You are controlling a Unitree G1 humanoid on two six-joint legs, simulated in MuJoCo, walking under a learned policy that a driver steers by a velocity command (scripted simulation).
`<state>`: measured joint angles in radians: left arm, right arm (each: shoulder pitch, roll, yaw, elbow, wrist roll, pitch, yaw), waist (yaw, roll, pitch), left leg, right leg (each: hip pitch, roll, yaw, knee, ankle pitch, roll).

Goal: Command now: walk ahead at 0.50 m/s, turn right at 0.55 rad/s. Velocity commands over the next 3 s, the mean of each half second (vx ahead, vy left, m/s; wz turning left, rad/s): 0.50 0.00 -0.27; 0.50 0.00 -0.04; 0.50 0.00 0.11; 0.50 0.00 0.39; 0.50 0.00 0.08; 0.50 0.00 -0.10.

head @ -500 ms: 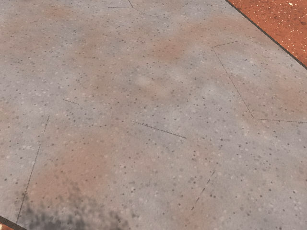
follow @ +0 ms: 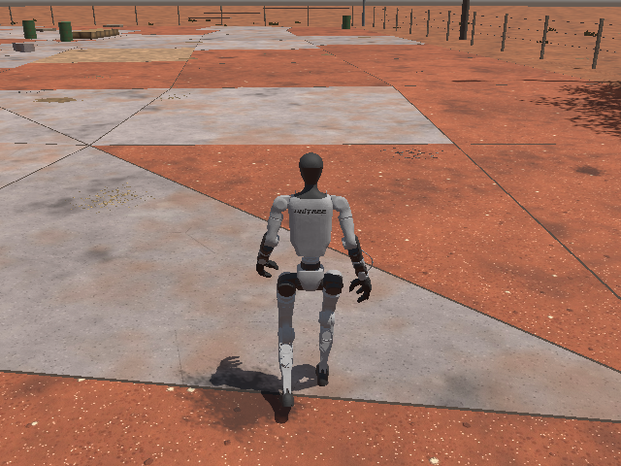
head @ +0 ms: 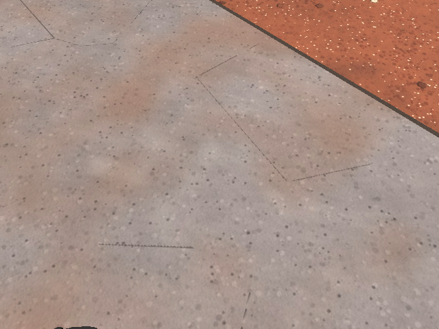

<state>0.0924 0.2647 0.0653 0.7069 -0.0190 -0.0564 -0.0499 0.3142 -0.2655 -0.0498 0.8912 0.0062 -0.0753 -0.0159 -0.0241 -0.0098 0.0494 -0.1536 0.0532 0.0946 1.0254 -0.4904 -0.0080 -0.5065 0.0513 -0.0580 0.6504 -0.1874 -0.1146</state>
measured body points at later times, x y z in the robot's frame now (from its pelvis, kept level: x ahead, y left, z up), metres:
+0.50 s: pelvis +0.29 +0.03 +0.01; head +0.33 +0.04 +0.45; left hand +0.35 +0.31 -0.12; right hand +0.47 -0.23 -0.07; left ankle +0.41 +0.12 -0.72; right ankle +0.10 -0.06 -0.69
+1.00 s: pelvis +0.56 -0.02 +0.01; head +0.59 -0.03 +0.46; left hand +0.82 +0.17 -0.06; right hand +0.50 -0.30 -0.12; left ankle +0.41 +0.12 -0.71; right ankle +0.68 -0.15 -0.71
